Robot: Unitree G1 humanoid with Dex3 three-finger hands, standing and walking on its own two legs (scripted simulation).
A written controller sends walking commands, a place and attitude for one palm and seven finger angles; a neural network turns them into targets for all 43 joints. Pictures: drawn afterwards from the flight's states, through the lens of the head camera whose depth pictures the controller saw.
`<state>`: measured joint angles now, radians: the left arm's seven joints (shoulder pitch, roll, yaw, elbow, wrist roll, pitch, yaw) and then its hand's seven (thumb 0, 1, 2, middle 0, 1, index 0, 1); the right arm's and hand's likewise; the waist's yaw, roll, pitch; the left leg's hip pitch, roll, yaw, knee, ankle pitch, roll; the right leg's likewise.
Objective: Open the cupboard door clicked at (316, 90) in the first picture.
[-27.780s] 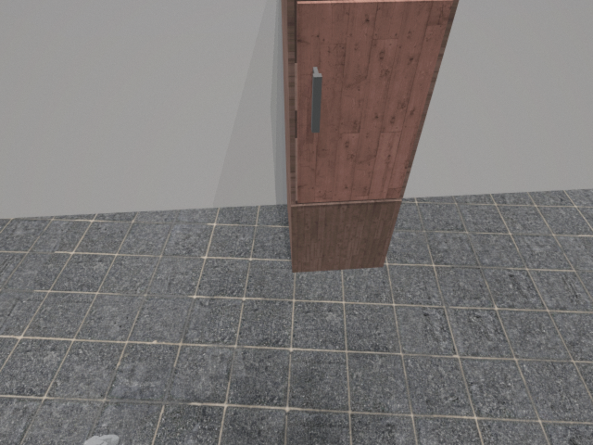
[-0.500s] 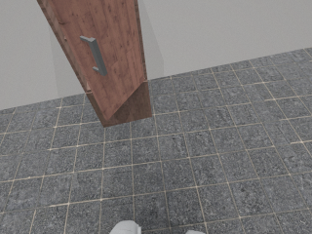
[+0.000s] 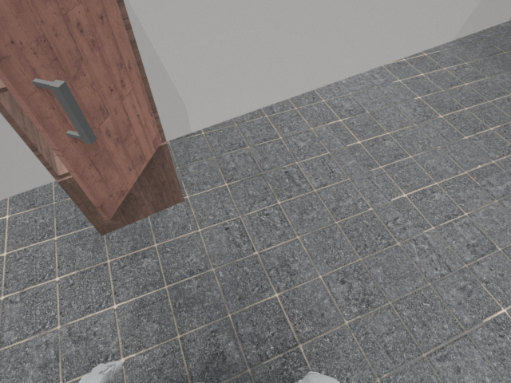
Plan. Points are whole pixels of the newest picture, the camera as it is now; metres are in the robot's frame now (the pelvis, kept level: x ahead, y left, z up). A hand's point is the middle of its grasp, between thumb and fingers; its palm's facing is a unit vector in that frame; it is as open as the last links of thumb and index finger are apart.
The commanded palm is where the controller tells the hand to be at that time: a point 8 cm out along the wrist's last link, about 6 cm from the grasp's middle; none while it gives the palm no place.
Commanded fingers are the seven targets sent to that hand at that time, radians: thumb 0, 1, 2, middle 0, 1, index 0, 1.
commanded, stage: walk to a spot facing it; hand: left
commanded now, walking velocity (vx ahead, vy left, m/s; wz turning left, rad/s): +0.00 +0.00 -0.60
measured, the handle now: (66, 112) +0.57 +0.45 +0.04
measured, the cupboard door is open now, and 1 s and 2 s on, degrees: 45 45 45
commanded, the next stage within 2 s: turn to face it in 1.86 s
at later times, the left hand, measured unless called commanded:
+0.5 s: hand (214, 318) +0.24 +0.10 -0.15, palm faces -0.39 -0.91 -0.17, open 7.4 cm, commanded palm none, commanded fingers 0.00 0.90 0.90 -0.20 -0.30 -0.20 -0.30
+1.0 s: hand (267, 262) +0.37 +0.01 -0.17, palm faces -0.53 -0.84 -0.16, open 7.4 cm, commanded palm none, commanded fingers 0.00 0.90 0.90 -0.20 -0.30 -0.20 -0.30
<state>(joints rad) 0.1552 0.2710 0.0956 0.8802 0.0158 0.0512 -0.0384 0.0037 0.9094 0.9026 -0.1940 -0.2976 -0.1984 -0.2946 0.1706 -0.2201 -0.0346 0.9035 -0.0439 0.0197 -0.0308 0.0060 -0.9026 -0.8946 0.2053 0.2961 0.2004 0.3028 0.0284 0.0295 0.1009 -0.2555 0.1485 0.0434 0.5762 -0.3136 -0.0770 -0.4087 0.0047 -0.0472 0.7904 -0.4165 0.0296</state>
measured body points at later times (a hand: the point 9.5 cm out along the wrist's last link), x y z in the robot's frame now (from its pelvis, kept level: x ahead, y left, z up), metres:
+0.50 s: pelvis +0.05 -0.03 +0.01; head +0.10 -0.04 +0.45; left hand +0.26 +0.15 -0.13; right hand -0.09 -0.26 -0.13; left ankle +0.02 +0.13 -0.73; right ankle +0.05 -0.17 -0.70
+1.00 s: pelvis +0.21 -0.11 +0.01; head +0.25 -0.12 +0.45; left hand +0.40 +0.05 -0.15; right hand +0.11 -0.33 -0.13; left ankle +0.26 +0.00 -0.73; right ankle +0.12 -0.21 -0.65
